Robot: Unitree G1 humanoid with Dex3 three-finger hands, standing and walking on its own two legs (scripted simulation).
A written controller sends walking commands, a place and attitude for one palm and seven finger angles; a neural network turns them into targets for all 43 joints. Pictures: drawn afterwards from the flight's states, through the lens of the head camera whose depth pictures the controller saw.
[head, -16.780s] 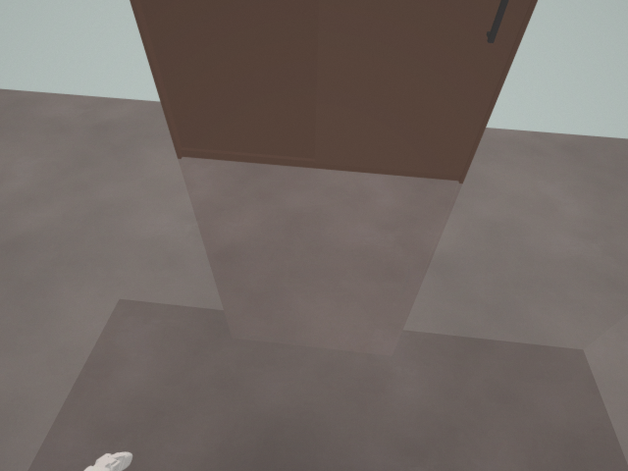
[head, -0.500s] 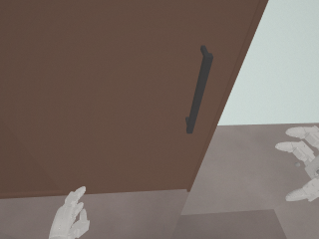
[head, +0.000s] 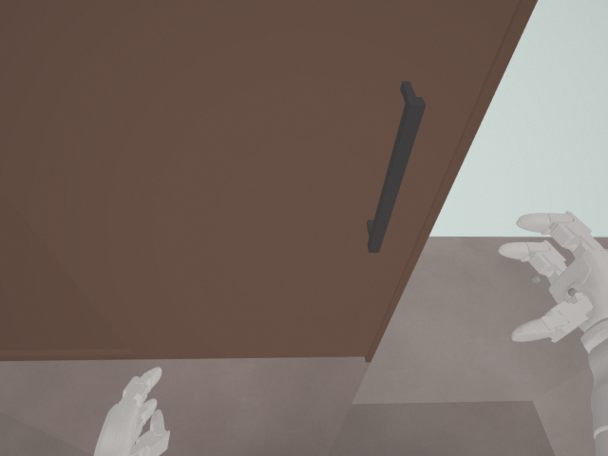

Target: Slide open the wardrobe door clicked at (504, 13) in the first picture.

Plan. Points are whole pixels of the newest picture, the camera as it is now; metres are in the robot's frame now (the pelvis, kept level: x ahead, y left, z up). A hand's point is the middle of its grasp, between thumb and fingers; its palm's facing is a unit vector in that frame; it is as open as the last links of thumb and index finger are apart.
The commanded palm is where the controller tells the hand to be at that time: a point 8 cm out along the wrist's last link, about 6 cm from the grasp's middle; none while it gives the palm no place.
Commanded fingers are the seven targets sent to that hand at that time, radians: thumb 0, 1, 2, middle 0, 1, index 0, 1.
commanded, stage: move the hooked fingers beside the handle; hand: right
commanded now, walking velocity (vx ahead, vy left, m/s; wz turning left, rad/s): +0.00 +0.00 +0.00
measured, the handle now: (387, 179) +0.50 -0.08 +0.10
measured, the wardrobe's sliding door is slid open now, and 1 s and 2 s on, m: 0.00 0.00 0.00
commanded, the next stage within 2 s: feel for the door with the fingertips in 1.98 s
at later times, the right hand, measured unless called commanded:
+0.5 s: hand (491, 246) +0.37 -0.21 +0.11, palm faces -0.09 +1.00 -0.01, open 14.0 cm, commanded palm +0.35 -0.26 +0.12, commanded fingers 0.00 0.50 -0.30 0.30 1.20 0.30 1.20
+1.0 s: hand (450, 214) +0.42 -0.16 +0.11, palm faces -0.10 +1.00 -0.01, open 14.0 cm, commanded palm +0.41 -0.22 +0.11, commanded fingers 0.00 0.50 -0.30 0.30 1.20 0.30 1.20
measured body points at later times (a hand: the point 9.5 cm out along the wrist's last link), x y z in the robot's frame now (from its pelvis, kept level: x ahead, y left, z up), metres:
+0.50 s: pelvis +0.01 +0.00 +0.00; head +0.03 +0.01 +0.45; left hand +0.14 +0.25 -0.09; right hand +0.37 -0.26 +0.11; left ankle +0.00 +0.11 -0.72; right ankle +0.00 -0.12 -0.72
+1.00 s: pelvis +0.01 +0.00 +0.00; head +0.05 +0.01 +0.45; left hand +0.10 +0.26 -0.11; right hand +0.42 -0.22 +0.11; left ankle +0.00 +0.11 -0.72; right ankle +0.00 -0.12 -0.72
